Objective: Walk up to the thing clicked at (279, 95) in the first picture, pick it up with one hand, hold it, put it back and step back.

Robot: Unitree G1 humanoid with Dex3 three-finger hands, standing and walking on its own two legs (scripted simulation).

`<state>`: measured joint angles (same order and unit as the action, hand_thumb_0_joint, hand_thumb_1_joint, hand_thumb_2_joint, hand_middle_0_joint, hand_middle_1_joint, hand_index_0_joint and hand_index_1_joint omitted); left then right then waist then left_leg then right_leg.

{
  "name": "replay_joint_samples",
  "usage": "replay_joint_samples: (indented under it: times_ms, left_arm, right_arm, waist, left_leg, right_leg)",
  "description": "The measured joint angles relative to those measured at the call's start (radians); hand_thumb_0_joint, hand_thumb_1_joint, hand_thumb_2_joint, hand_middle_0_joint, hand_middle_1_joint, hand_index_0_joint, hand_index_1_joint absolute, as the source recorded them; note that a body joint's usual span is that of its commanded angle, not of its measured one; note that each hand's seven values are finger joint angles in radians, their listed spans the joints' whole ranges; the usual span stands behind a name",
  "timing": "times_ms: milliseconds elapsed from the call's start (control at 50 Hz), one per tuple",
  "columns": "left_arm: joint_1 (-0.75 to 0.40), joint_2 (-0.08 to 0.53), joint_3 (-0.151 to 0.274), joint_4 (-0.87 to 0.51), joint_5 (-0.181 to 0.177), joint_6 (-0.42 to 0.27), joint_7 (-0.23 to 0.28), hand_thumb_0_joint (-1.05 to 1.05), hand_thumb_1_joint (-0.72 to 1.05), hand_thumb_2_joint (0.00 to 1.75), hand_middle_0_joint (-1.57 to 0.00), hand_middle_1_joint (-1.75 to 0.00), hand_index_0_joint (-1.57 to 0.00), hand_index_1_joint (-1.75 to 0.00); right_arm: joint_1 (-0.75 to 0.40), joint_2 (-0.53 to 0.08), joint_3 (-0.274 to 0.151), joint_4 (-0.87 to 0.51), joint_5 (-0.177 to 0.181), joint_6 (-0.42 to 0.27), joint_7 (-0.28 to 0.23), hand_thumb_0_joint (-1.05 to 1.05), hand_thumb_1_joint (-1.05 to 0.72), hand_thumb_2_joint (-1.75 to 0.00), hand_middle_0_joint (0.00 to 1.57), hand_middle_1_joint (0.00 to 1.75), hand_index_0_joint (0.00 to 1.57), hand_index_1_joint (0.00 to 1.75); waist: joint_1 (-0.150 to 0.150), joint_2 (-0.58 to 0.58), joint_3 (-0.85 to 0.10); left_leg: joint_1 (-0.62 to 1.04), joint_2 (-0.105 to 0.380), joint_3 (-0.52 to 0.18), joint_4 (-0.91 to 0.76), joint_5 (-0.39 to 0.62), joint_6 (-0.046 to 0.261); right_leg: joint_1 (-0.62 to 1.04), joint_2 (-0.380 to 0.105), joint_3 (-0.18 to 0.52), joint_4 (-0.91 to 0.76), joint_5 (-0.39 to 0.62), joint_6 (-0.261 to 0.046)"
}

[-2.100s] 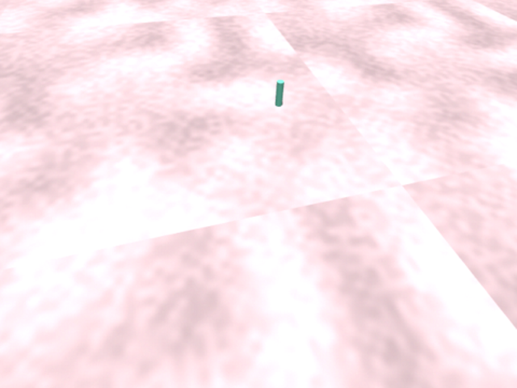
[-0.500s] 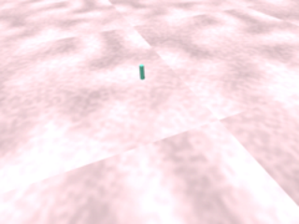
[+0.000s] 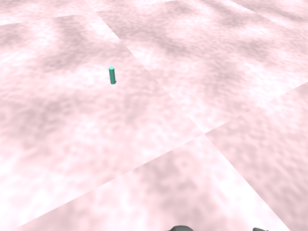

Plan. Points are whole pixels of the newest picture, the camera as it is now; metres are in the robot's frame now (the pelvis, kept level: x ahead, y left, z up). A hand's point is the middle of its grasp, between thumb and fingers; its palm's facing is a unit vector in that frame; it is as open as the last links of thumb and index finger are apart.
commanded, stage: walk up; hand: left
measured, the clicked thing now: (112, 75) +1.56 +0.30 -0.68
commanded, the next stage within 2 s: none
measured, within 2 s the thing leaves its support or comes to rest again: neither
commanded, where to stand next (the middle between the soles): +1.23 +0.03 m, yaw +0 degrees
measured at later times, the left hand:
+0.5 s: hand (77, 176) +0.32 +0.23 -0.12, palm faces -0.01 -0.93 -0.38, open 7.4 cm
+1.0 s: hand (75, 114) +0.59 +0.30 -0.14, palm faces -0.05 -0.94 -0.33, open 7.4 cm
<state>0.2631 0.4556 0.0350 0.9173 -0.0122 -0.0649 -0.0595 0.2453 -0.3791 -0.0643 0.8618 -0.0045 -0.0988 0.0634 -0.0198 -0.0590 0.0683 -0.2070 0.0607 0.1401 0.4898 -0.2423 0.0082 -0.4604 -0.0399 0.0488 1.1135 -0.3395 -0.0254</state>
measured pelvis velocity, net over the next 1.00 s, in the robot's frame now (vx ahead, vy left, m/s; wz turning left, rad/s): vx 0.53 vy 0.03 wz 0.01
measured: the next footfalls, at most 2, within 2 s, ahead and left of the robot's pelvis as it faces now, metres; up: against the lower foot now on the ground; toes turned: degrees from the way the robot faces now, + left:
right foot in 0.22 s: +0.31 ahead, -0.16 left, +0.00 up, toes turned -5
left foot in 0.68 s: +0.55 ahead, +0.12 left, +0.00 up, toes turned +6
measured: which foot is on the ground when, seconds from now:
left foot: down 0.00-0.26, up 0.28-0.66, down 0.68-1.00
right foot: up 0.00-0.20, down 0.22-0.72, up 0.74-1.00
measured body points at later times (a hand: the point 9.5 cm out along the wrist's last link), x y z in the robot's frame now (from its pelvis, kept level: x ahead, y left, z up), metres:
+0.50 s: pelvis +0.28 -0.04 +0.00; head +0.29 -0.06 +0.45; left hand +0.32 +0.28 -0.10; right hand +0.38 -0.36 -0.12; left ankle +0.34 +0.12 -0.67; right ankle +0.27 -0.15 -0.74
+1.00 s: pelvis +0.53 +0.03 +0.01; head +0.54 +0.05 +0.45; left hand +0.60 +0.35 -0.12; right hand +0.58 -0.29 -0.09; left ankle +0.51 +0.12 -0.74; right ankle +0.62 -0.14 -0.67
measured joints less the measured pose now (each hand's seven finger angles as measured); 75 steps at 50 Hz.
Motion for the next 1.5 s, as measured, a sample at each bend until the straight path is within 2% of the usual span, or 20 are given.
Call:
replay_joint_samples:
  times_ms: [80, 200, 240, 260, 320, 360, 420, 500, 620, 680, 720, 760, 800, 840, 1060, 1200, 1240, 1300, 1360, 1500]
  left_arm:
    - [-0.048, 0.012, 0.014, -0.033, 0.01, 0.003, -0.024, 0.01, 0.9, 0.9, -0.2, -0.3, -0.2, -0.3]
    - [-0.091, 0.005, 0.028, -0.034, 0.022, 0.002, -0.046, 0.01, 0.9, 0.9, -0.2, -0.3, -0.2, -0.3]
    - [-0.098, -0.008, 0.036, -0.029, 0.025, -0.005, -0.041, 0.01, 0.9, 0.9, -0.2, -0.3, -0.2, -0.3]
    - [-0.104, -0.019, 0.038, -0.032, 0.028, -0.011, -0.035, 0.01, 0.9, 0.9, -0.2, -0.3, -0.2, -0.3]
    - [-0.091, -0.047, 0.024, -0.049, 0.016, -0.027, -0.021, 0.01, 0.9, 0.9, -0.2, -0.3, -0.2, -0.3]
    - [-0.062, -0.072, 0.009, -0.046, 0.008, -0.029, -0.012, 0.0, 0.9, 0.9, -0.21, -0.3, -0.2, -0.3]
    - [-0.007, -0.088, -0.004, -0.026, 0.007, -0.029, -0.003, 0.0, 0.9, 0.9, -0.21, -0.3, -0.2, -0.3]
    - [0.053, -0.081, -0.003, -0.005, 0.014, -0.028, 0.002, 0.01, 0.9, 0.9, -0.21, -0.3, -0.21, -0.3]
    - [0.091, -0.042, 0.016, -0.007, 0.027, -0.03, 0.002, 0.01, 0.9, 0.9, -0.21, -0.3, -0.21, -0.3]
    - [0.099, -0.016, 0.023, -0.004, 0.03, -0.022, 0.004, 0.01, 0.9, 0.9, -0.21, -0.3, -0.21, -0.3]
    - [0.087, 0.003, 0.028, 0.007, 0.029, -0.009, 0.014, 0.01, 0.9, 0.9, -0.21, -0.3, -0.21, -0.3]
    - [0.073, -0.01, 0.022, 0.013, 0.022, 0.007, 0.022, 0.01, 0.9, 0.9, -0.21, -0.3, -0.2, -0.3]
    - [0.058, -0.016, 0.004, 0.021, 0.02, 0.015, 0.025, 0.01, 0.9, 0.9, -0.21, -0.3, -0.2, -0.3]
    - [0.043, -0.013, -0.004, 0.02, 0.012, 0.013, 0.019, 0.01, 0.9, 0.9, -0.21, -0.3, -0.2, -0.3]
    - [-0.027, -0.013, 0.012, -0.009, 0.022, 0.037, -0.017, 0.01, 0.9, 0.9, -0.2, -0.3, -0.2, -0.3]
    - [-0.074, -0.044, 0.012, -0.016, 0.028, 0.027, -0.025, 0.01, 0.9, 0.9, -0.2, -0.3, -0.2, -0.3]
    - [-0.094, -0.072, 0.016, -0.018, 0.032, 0.011, -0.015, 0.01, 0.9, 0.9, -0.2, -0.3, -0.2, -0.3]
    - [-0.1, -0.081, 0.009, -0.048, 0.024, -0.012, -0.004, 0.01, 0.9, 0.9, -0.21, -0.3, -0.2, -0.3]
    - [-0.073, -0.098, 0.0, -0.058, 0.012, -0.019, 0.009, 0.01, 0.9, 0.9, -0.21, -0.3, -0.2, -0.3]
    - [0.016, -0.092, -0.004, -0.042, 0.021, -0.016, 0.013, 0.01, 0.9, 0.9, -0.21, -0.3, -0.21, -0.3]
  right_arm:
    - [0.072, -0.023, 0.004, 0.025, -0.001, 0.005, 0.0, 0.0, -0.9, -0.9, 0.21, 0.3, 0.21, 0.3]
    - [0.131, -0.063, -0.001, 0.051, -0.002, 0.014, 0.004, 0.01, -0.9, -0.9, 0.21, 0.3, 0.21, 0.3]
    - [0.139, -0.074, -0.004, 0.064, -0.002, 0.023, -0.001, 0.01, -0.9, -0.9, 0.21, 0.3, 0.21, 0.3]
    - [0.13, -0.073, -0.006, 0.073, -0.002, 0.03, -0.006, 0.01, -0.91, -0.9, 0.21, 0.3, 0.21, 0.3]
    - [0.094, -0.057, 0.011, 0.082, -0.002, 0.045, -0.011, 0.01, -0.91, -0.9, 0.21, 0.3, 0.2, 0.3]
    - [0.062, -0.058, 0.017, 0.081, 0.007, 0.045, -0.01, 0.01, -0.91, -0.9, 0.21, 0.3, 0.2, 0.3]
    - [0.019, -0.059, 0.017, 0.05, 0.015, 0.041, -0.002, 0.01, -0.91, -0.9, 0.21, 0.3, 0.2, 0.3]
    - [-0.011, -0.061, 0.003, 0.018, 0.005, 0.044, 0.014, 0.01, -0.91, -0.9, 0.21, 0.3, 0.2, 0.3]
    - [-0.031, -0.065, -0.008, 0.031, -0.013, 0.055, 0.037, 0.01, -0.91, -0.9, 0.21, 0.3, 0.2, 0.3]
    - [-0.035, -0.062, -0.012, 0.037, -0.014, 0.049, 0.041, 0.01, -0.91, -0.9, 0.2, 0.3, 0.2, 0.3]
    - [-0.053, -0.04, -0.016, 0.04, -0.024, 0.035, 0.034, 0.01, -0.91, -0.9, 0.2, 0.3, 0.2, 0.3]
    - [-0.06, -0.036, -0.014, 0.016, -0.022, 0.017, 0.025, 0.01, -0.91, -0.9, 0.21, 0.3, 0.2, 0.3]
    - [-0.053, -0.022, -0.01, 0.001, -0.005, 0.009, 0.015, 0.0, -0.91, -0.9, 0.21, 0.3, 0.21, 0.3]
    - [-0.036, -0.006, 0.003, -0.003, 0.004, 0.006, 0.004, 0.0, -0.91, -0.9, 0.21, 0.3, 0.21, 0.3]
    - [0.097, -0.001, 0.018, 0.022, 0.005, 0.001, -0.01, 0.0, -0.9, -0.9, 0.21, 0.3, 0.21, 0.3]
    - [0.132, -0.028, 0.009, 0.022, -0.001, 0.023, -0.017, 0.01, -0.9, -0.9, 0.21, 0.3, 0.21, 0.3]
    - [0.12, -0.04, 0.004, 0.029, -0.001, 0.033, -0.024, 0.01, -0.91, -0.9, 0.21, 0.3, 0.21, 0.3]
    - [0.102, -0.024, 0.021, 0.035, 0.0, 0.045, -0.029, 0.01, -0.91, -0.9, 0.21, 0.3, 0.21, 0.3]
    - [0.076, -0.032, 0.028, 0.038, 0.007, 0.046, -0.024, 0.01, -0.91, -0.9, 0.21, 0.3, 0.21, 0.3]
    - [0.028, -0.056, 0.0, 0.01, -0.001, 0.053, -0.002, 0.01, -0.91, -0.9, 0.21, 0.3, 0.2, 0.3]
  waist:
    - [-0.01, 0.01, -0.01]
    - [-0.036, 0.054, -0.028]
    - [-0.028, 0.093, -0.039]
    - [-0.022, 0.114, -0.032]
    - [0.01, 0.108, -0.013]
    - [0.029, 0.115, -0.006]
    - [0.047, 0.126, -0.002]
    - [0.055, 0.128, -0.004]
    - [0.072, 0.105, -0.002]
    - [0.079, 0.082, -0.008]
    - [0.077, 0.016, 0.008]
    - [0.064, 0.018, 0.02]
    - [0.043, 0.028, 0.021]
    - [0.029, 0.016, 0.017]
    - [0.0, -0.002, 0.011]
    - [-0.024, 0.036, 0.011]
    - [-0.024, 0.098, 0.028]
    - [-0.004, 0.081, 0.039]
    - [0.019, 0.08, 0.035]
    - [0.031, 0.114, 0.022]
  left_leg:
    - [0.114, -0.014, 0.015, -0.06, -0.047, -0.005]
    - [0.219, 0.004, 0.01, -0.003, -0.2, -0.045]
    - [0.213, 0.047, -0.006, 0.106, -0.281, -0.041]
    - [0.178, 0.069, -0.037, 0.22, -0.283, -0.013]
    - [0.015, 0.011, -0.119, 0.58, -0.247, 0.011]
    - [-0.09, -0.012, -0.138, 0.68, -0.167, 0.021]
    - [-0.214, -0.004, -0.161, 0.641, -0.066, 0.027]
    - [-0.325, 0.013, -0.192, 0.508, 0.026, -0.001]
    - [-0.321, 0.045, -0.142, 0.173, 0.108, -0.013]
    - [-0.25, 0.032, -0.109, 0.074, 0.139, 0.011]
    - [-0.231, -0.017, -0.071, 0.123, 0.104, 0.02]
    - [-0.218, -0.019, -0.059, 0.177, 0.035, 0.031]
    - [-0.171, -0.014, -0.06, 0.157, 0.01, 0.037]
    - [-0.103, -0.024, -0.051, 0.089, 0.015, 0.034]
    - [0.168, -0.08, -0.024, -0.123, -0.033, 0.034]
    - [0.222, -0.072, -0.026, -0.041, -0.181, -0.005]
    - [0.183, -0.012, -0.043, 0.113, -0.235, 0.009]
    - [0.03, -0.045, -0.095, 0.471, -0.248, 0.029]
    - [-0.109, -0.058, -0.132, 0.62, -0.185, 0.033]
    - [-0.293, 0.005, -0.195, 0.465, -0.005, -0.002]
  right_leg:
    - [-0.082, -0.057, -0.033, -0.234, 0.067, 0.027]
    - [-0.028, -0.064, -0.082, -0.493, 0.247, 0.007]
    - [0.004, -0.03, -0.107, -0.463, 0.189, 0.006]
    - [0.007, -0.014, -0.123, -0.419, 0.144, 0.005]
    - [0.058, -0.02, -0.124, -0.393, 0.075, -0.001]
    - [0.126, -0.017, -0.121, -0.463, 0.082, 0.004]
    - [0.221, 0.002, -0.119, -0.58, 0.101, 0.007]
    - [0.313, 0.023, -0.13, -0.675, 0.092, 0.004]
    - [0.412, 0.027, -0.162, -0.699, 0.005, 0.033]
    - [0.444, 0.009, -0.169, -0.638, -0.087, 0.06]
    - [0.416, -0.058, -0.147, -0.489, -0.15, 0.036]
    - [0.31, -0.036, -0.079, -0.222, -0.164, 0.004]
    - [0.202, 0.003, -0.045, -0.03, -0.13, -0.014]
    - [0.113, 0.007, -0.02, 0.02, -0.052, -0.017]
    - [-0.083, -0.072, -0.037, -0.31, 0.189, 0.032]
    - [0.047, -0.036, -0.093, -0.559, 0.232, -0.003]
    - [0.071, 0.01, -0.126, -0.53, 0.188, -0.007]
    - [0.103, -0.002, -0.127, -0.492, 0.123, -0.019]
    - [0.182, -0.005, -0.122, -0.563, 0.124, -0.019]
    - [0.317, 0.032, -0.138, -0.677, 0.107, -0.018]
